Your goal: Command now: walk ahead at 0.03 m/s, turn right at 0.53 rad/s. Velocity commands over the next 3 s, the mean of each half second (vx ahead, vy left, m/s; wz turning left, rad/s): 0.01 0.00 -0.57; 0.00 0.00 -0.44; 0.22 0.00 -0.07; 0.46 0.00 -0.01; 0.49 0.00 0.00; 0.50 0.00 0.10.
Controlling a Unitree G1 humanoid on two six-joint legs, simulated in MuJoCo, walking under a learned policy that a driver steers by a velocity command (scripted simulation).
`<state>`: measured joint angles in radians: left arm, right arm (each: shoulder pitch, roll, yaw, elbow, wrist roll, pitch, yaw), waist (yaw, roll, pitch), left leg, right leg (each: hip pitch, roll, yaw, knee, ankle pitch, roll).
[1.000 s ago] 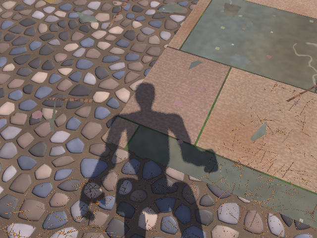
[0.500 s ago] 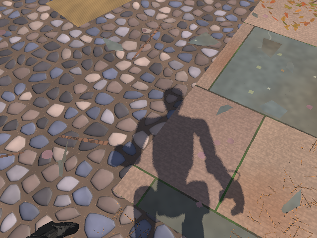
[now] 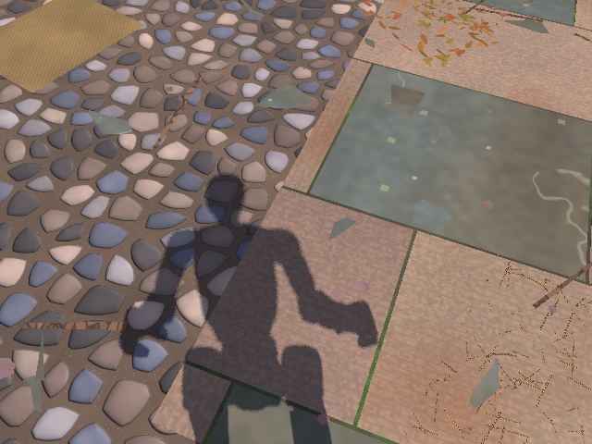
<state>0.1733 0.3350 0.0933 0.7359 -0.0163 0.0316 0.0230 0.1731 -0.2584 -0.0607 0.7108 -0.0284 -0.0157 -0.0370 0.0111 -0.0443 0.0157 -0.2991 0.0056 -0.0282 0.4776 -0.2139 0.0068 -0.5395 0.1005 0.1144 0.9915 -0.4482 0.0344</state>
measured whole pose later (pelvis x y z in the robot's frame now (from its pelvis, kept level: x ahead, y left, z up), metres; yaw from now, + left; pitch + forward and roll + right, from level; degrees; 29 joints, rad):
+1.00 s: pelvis +0.01 -0.02 +0.00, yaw -31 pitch +1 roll -1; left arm 0.18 0.33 0.08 0.67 -0.01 0.05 0.03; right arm 0.17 -0.25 -0.05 0.70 -0.01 -0.01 -0.01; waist -0.01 -0.04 0.04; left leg -0.25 0.00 -0.03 0.46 -0.23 0.01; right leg -0.39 0.04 0.11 0.92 -0.48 0.09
